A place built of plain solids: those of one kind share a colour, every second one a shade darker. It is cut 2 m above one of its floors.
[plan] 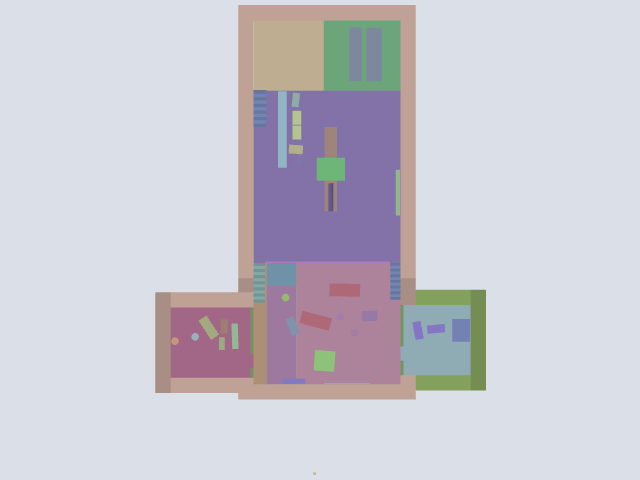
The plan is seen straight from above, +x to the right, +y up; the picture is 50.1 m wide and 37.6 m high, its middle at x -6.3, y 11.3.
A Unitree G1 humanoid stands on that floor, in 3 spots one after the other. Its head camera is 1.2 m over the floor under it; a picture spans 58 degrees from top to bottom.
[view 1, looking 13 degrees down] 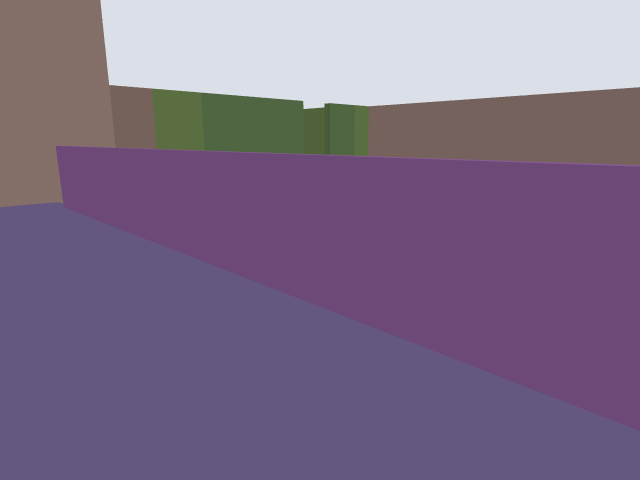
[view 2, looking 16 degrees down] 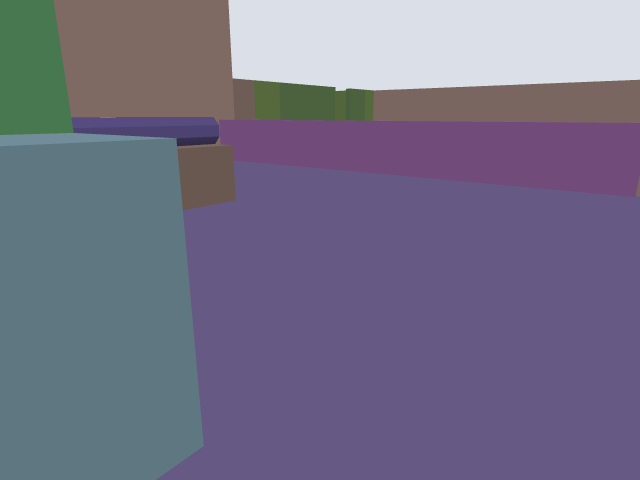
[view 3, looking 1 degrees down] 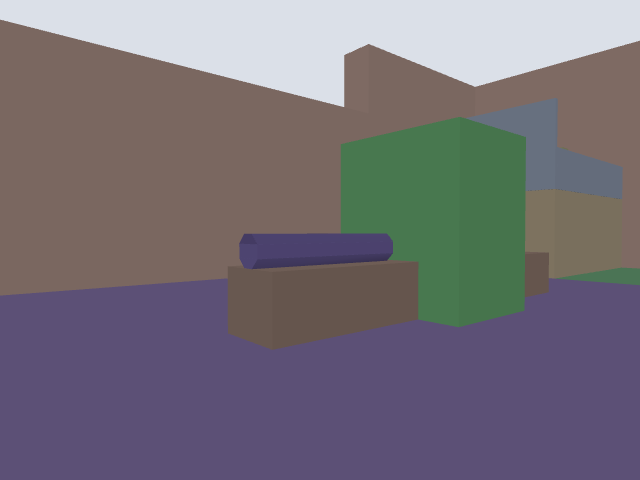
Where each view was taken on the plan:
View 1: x -9.75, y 11.70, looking -44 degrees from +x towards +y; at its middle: rail_saw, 3.08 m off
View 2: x -10.78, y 17.75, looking -52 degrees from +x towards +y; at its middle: floor_saw_floorboards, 4.35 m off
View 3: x -1.30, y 11.10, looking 140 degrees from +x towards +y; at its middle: log_onrolls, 5.21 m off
